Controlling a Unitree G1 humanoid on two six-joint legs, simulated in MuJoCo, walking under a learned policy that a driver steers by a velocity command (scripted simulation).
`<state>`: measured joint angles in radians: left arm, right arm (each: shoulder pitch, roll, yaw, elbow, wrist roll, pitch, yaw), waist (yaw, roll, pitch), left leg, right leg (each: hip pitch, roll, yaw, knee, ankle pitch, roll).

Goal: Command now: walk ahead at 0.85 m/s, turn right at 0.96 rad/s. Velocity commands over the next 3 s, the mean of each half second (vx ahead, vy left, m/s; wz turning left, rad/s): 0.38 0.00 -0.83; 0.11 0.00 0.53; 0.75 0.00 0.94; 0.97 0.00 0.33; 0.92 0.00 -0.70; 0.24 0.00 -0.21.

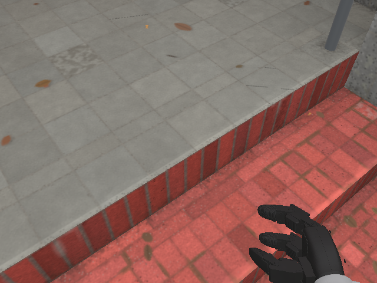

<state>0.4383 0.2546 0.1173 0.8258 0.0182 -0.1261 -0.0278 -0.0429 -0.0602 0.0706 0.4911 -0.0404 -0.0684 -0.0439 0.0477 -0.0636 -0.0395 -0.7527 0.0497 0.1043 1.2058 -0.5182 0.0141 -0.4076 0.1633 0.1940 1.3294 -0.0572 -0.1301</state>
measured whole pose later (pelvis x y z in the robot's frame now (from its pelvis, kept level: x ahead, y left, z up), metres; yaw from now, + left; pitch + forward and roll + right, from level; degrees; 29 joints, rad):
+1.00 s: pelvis +0.51 +0.07 +0.28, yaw -6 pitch +4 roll -4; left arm 0.18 0.23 0.01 0.61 0.07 0.03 0.00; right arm 0.27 -0.26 -0.09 0.64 -0.03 0.03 -0.06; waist -0.04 -0.02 0.03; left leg -0.29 -0.23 -0.28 0.44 -0.14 0.13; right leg -0.82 0.07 0.00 1.40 -0.31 0.04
